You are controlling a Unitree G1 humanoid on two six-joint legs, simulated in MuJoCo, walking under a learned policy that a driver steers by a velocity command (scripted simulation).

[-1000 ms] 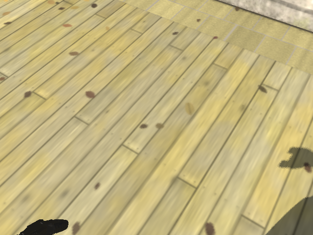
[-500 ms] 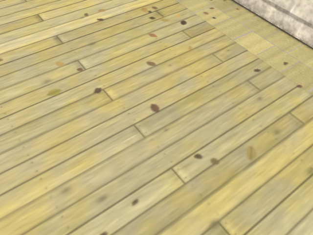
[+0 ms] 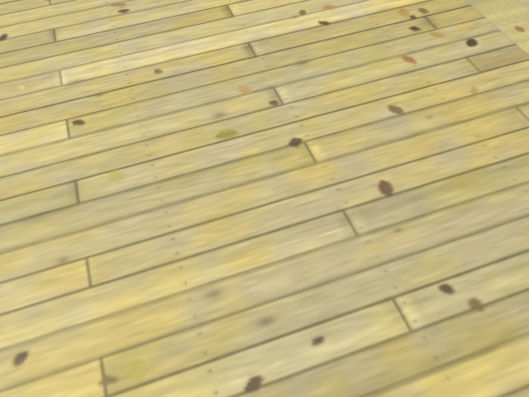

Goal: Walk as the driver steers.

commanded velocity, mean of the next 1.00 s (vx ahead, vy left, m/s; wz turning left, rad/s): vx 0.29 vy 0.00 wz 0.22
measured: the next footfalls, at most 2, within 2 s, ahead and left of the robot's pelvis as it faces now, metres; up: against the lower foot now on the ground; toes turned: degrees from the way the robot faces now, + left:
left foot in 0.38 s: +0.01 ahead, +0.15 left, +0.00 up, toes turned +16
right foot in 0.88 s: +0.43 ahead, +0.06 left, +0.00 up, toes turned +12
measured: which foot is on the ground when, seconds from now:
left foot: up 0.00-0.36, down 0.38-0.90, up 0.92-1.00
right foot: down 0.00-0.38, up 0.40-0.86, down 0.88-1.00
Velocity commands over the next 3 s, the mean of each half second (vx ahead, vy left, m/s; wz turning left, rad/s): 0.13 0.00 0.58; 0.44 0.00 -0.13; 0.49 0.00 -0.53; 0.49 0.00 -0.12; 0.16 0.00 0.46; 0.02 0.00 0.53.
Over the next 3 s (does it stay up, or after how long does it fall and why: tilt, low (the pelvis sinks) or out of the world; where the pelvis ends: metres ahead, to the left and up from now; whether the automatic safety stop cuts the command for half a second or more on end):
stays up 1.05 0.03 0.01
